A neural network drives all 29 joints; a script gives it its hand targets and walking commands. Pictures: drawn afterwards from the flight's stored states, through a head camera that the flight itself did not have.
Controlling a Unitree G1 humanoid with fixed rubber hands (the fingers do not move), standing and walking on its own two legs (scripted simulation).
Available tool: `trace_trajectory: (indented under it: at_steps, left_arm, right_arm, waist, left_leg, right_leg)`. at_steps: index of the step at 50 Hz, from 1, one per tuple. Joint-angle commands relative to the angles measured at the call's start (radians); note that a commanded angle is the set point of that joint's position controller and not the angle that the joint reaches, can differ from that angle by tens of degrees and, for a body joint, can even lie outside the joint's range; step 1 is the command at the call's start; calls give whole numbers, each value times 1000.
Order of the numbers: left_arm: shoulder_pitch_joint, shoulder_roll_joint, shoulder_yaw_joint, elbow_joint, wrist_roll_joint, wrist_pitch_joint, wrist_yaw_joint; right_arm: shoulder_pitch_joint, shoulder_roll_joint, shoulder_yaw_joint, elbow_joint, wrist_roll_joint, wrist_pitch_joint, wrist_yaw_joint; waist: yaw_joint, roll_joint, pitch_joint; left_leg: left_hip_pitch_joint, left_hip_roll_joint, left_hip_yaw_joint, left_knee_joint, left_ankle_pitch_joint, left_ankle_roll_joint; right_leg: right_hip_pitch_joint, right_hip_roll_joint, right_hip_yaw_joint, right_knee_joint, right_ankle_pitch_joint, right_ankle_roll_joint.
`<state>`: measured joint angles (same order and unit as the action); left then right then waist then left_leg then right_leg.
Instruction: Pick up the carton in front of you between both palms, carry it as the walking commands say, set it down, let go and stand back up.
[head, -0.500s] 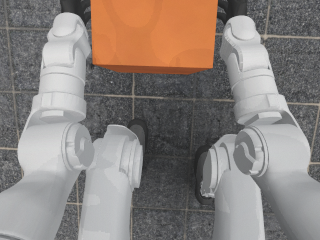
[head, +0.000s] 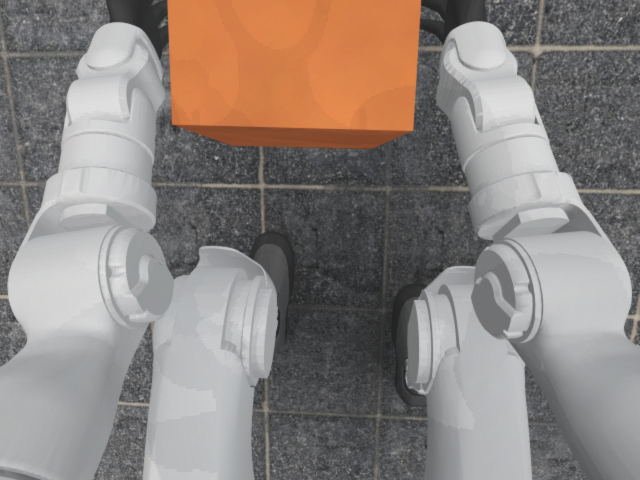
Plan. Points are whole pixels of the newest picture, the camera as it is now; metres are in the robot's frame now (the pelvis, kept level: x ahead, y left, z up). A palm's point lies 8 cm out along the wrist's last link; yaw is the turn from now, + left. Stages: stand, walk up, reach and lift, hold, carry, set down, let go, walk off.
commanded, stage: set down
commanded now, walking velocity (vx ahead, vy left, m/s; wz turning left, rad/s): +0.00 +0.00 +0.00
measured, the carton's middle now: (299, 50) +0.53 +0.11 -0.24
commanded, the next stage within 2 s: let go in 1.82 s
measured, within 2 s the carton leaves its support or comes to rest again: rests again in 0.24 s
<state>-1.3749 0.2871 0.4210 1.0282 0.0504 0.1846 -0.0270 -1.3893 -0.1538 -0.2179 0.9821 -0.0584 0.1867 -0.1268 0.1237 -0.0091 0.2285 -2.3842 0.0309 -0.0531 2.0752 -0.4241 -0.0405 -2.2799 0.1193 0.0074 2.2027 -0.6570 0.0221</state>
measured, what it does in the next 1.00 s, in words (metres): stands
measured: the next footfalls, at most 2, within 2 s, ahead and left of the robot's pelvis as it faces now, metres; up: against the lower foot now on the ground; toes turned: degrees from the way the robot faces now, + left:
none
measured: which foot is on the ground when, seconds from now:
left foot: down 0.00-1.00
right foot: down 0.00-1.00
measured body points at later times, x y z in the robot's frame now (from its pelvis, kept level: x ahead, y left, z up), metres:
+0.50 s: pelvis +0.00 +0.01 +0.00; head +0.36 +0.02 +0.25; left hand +0.52 +0.27 -0.18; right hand +0.56 -0.04 -0.19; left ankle +0.14 +0.14 -0.34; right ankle +0.08 -0.11 -0.34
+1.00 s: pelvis +0.00 +0.01 +0.02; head +0.35 +0.04 +0.29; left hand +0.51 +0.29 -0.12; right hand +0.58 -0.08 -0.12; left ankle +0.14 +0.14 -0.34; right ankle +0.08 -0.11 -0.34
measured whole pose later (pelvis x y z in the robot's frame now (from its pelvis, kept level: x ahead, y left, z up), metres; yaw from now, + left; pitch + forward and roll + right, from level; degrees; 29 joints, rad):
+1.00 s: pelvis +0.00 +0.01 +0.02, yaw +1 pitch +38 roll +0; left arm -1.29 0.36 0.26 0.96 -0.18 0.06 0.08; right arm -1.38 -0.32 -0.05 0.93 0.14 0.14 -0.14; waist 0.10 -0.03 0.28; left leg -2.27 0.01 -0.04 2.03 -0.42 -0.03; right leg -2.16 0.09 0.02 2.16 -0.67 0.03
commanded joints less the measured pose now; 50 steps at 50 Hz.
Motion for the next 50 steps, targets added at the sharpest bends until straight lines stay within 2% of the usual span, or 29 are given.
trace_trajectory:
  at_steps: [1, 15, 22, 25, 27, 28, 30, 33, 35, 40, 43, 47, 50]
  left_arm:
    - [-380, -858, -249, -38, -67, -10, -231]
    - [-372, -723, -211, 36, -48, -25, -199]
    - [-383, -631, -199, 43, -60, -52, -165]
    - [-304, -383, -131, 81, -57, -89, -97]
    - [-190, 9, -54, 100, -71, -138, 5]
    - [-190, 120, -58, 102, -97, -160, 49]
    - [-222, 174, -96, 114, -162, -190, 88]
    - [-261, 223, -136, 117, -225, -219, 98]
    - [-277, 245, -153, 99, -255, -228, 96]
    - [-245, 289, -146, 47, -259, -222, 100]
    - [-212, 296, -135, -33, -249, -205, 106]
    - [-169, 261, -143, -186, -241, -156, 108]
    - [-118, 206, -144, -212, -219, -110, 104]
  right_arm:
    - [-492, 752, 265, -89, 38, -46, 217]
    - [-377, 603, 145, 23, -63, -34, 229]
    - [-348, 508, 108, 35, -94, -44, 218]
    - [-314, 259, 68, 28, -99, -67, 162]
    - [-235, -127, 10, 14, -78, -95, 72]
    - [-254, -230, 13, 3, -43, -109, 35]
    - [-315, -262, 80, 3, 53, -121, 13]
    - [-373, -249, 196, -12, 183, -134, 24]
    - [-403, -238, 253, -39, 241, -133, 33]
    - [-381, -255, 274, -74, 287, -114, 35]
    - [-324, -272, 231, -96, 261, -101, 15]
    - [-271, -285, 162, -181, 209, -70, -15]
    - [-221, -280, 101, -172, 160, -42, -21]
  waist:
    - [2, -133, -912]
    - [-64, -93, -722]
    - [-77, -87, -718]
    - [-73, -84, -747]
    - [-71, -82, -786]
    - [-65, -77, -817]
    - [-37, -79, -858]
    - [23, -112, -926]
    - [55, -138, -988]
    - [92, -125, -1129]
    - [79, -94, -1248]
    - [35, -33, -1414]
    - [1, -7, -1312]
  left_leg:
    - [598, -95, 110, -36, 248, 28]
    - [586, -100, 69, -47, 153, 31]
    - [626, -95, 69, -41, 149, 18]
    - [679, -78, 79, -39, 166, 1]
    - [733, -59, 83, -49, 184, -10]
    - [759, -54, 79, -55, 198, -11]
    - [779, -47, 72, -51, 241, 0]
    - [778, -29, 67, -36, 293, 15]
    - [789, -17, 70, -34, 318, 21]
    - [877, -8, 88, -45, 355, 25]
    - [979, -17, 105, -65, 372, 18]
    - [1126, -39, 132, -113, 376, 9]
    - [1075, -52, 135, -168, 302, 3]
  right_leg:
    - [314, 41, -39, -259, 244, -19]
    - [208, 26, -40, -241, 146, -33]
    - [236, 11, -46, -228, 146, -18]
    - [282, -8, -48, -227, 156, 1]
    - [343, -29, -47, -230, 168, 16]
    - [363, -36, -41, -230, 171, 21]
    - [376, -46, -31, -216, 196, 25]
    - [399, -67, -16, -200, 239, 32]
    - [437, -72, -10, -198, 257, 37]
    - [506, -66, -22, -208, 266, 40]
    - [530, -50, -46, -232, 263, 37]
    - [552, -22, -78, -295, 252, 21]
    - [492, -13, -89, -357, 183, 9]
